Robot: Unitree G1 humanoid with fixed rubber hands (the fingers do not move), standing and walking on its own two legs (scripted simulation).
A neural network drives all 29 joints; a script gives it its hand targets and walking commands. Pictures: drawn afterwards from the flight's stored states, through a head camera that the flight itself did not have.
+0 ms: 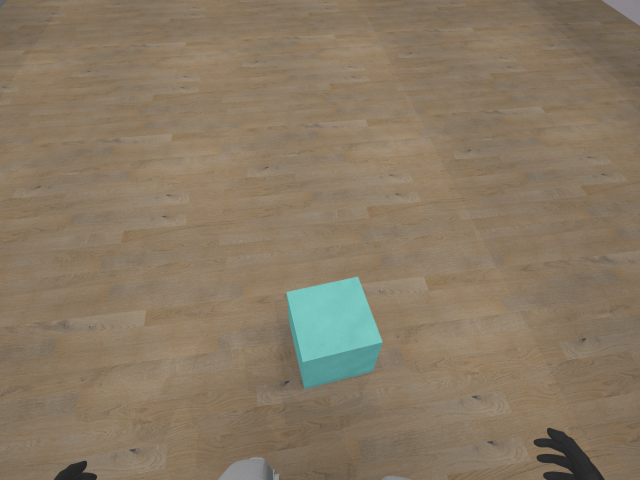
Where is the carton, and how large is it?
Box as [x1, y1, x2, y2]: [286, 277, 382, 388]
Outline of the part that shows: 357,277 286,292 290,328 304,388 372,371 382,342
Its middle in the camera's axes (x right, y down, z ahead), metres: +0.03 +0.30 +1.19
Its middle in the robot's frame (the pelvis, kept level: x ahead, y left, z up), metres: +0.59 -0.01 -0.64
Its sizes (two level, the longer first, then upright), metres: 0.222 0.217 0.222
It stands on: the floor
